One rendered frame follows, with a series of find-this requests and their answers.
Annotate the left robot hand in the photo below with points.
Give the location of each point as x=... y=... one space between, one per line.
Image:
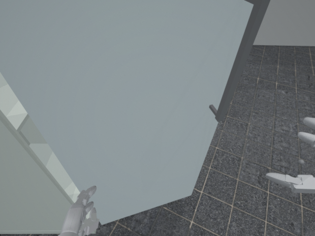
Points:
x=74 y=220

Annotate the fridge door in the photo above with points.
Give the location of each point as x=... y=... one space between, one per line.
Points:
x=120 y=89

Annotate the handle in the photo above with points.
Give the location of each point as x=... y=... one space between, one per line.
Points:
x=253 y=25

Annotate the right robot hand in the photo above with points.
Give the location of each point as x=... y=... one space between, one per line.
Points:
x=301 y=183

